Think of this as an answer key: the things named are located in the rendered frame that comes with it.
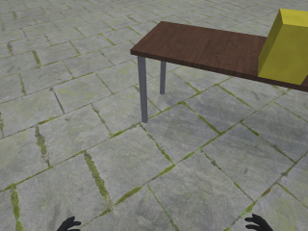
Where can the left robot hand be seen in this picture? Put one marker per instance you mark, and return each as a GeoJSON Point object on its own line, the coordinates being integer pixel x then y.
{"type": "Point", "coordinates": [69, 222]}

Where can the carton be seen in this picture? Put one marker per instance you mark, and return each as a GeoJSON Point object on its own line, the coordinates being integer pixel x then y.
{"type": "Point", "coordinates": [284, 56]}

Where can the right robot hand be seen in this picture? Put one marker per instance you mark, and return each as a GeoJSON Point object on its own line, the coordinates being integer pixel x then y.
{"type": "Point", "coordinates": [263, 225]}

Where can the table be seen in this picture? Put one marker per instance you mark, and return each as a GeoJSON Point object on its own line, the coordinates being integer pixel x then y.
{"type": "Point", "coordinates": [224, 52]}

